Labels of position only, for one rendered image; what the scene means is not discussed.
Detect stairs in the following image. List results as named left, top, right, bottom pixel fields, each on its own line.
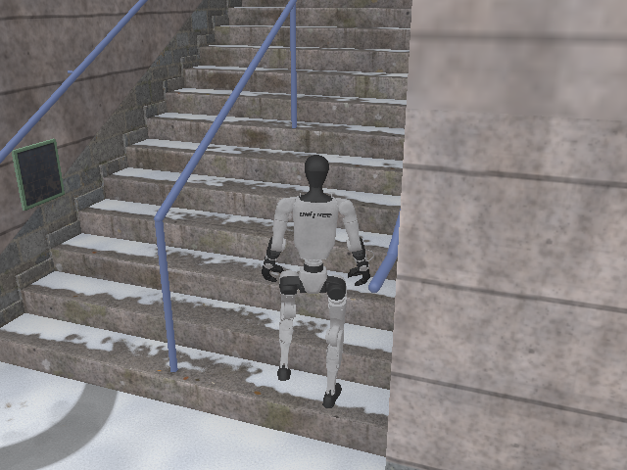
left=0, top=0, right=412, bottom=457

